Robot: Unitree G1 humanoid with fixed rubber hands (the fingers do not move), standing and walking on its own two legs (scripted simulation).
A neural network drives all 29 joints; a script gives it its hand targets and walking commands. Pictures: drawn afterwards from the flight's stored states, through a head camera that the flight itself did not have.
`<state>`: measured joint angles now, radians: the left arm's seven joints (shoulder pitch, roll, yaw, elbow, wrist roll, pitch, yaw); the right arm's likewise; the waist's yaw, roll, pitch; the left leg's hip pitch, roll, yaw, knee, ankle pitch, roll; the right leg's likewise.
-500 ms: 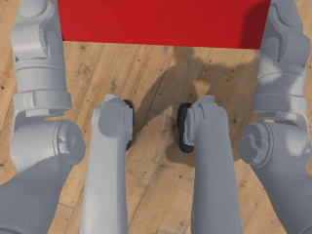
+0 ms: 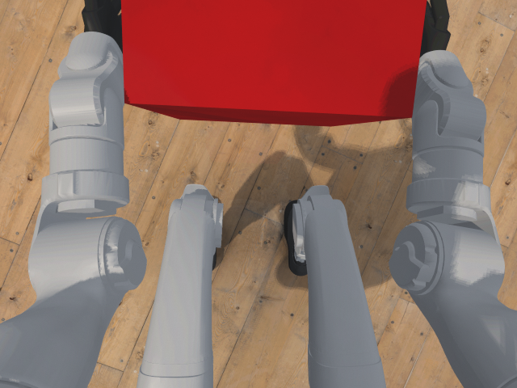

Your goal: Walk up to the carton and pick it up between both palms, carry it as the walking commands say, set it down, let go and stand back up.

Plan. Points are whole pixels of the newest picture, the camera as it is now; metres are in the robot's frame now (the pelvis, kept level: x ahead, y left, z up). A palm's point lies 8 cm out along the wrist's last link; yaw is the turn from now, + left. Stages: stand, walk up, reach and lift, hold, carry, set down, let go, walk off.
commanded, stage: reach and lift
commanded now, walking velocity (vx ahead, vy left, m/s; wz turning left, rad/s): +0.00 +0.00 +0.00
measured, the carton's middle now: (264, 61) +0.52 -0.01 -0.13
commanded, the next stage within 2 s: none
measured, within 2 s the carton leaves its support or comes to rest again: neither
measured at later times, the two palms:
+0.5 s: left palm out of the picture +0.51 +0.18 +0.02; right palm (494, 25) +0.50 -0.21 +0.03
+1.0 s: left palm out of the picture +0.48 +0.16 +0.11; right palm out of the picture +0.47 -0.22 +0.12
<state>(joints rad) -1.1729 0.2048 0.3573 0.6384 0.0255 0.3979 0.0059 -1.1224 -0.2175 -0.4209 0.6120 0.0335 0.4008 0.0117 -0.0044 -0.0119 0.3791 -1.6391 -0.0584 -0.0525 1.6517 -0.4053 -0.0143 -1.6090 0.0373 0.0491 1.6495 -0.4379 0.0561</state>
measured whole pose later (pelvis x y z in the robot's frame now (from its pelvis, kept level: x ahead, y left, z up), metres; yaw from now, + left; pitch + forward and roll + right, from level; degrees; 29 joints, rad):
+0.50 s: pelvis +0.10 +0.00 +0.10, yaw +1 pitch +37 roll +0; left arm -0.70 0.03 0.43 0.67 0.18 0.36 -0.08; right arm -0.67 -0.05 -0.48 0.63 -0.14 0.38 0.11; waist -0.03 -0.01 -0.21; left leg -1.47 -0.05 -0.06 1.26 -0.43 -0.01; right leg -1.45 0.04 0.07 1.27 -0.46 0.04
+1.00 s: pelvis +0.14 -0.03 +0.18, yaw +2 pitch +30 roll +1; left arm -0.41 0.00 0.36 0.60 0.17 0.27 -0.11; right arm -0.38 0.00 -0.37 0.54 -0.12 0.32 0.09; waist -0.03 -0.02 -0.27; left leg -1.09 -0.05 -0.11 0.92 -0.34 -0.03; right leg -1.07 0.07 0.11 0.94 -0.39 0.02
